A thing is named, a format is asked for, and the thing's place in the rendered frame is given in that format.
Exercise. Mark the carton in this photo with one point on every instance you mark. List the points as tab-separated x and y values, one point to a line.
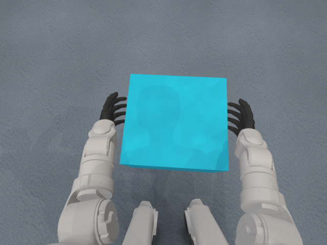
176	123

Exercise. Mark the robot right upper arm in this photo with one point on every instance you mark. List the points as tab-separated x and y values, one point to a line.
255	228

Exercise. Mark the robot thigh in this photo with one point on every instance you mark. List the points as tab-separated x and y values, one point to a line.
203	226
142	227

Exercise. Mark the robot right hand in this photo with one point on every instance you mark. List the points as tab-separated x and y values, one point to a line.
245	117

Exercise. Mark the right robot thigh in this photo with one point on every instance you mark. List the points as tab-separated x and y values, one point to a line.
203	226

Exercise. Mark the robot left upper arm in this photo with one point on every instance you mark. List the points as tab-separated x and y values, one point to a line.
92	222

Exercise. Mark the left robot thigh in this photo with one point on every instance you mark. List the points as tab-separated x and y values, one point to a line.
142	227

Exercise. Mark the robot left hand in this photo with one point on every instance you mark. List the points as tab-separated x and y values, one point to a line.
109	108

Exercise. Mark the robot right forearm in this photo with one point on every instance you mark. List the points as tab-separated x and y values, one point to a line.
260	191

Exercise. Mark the robot left forearm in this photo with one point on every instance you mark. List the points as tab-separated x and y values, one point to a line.
96	168

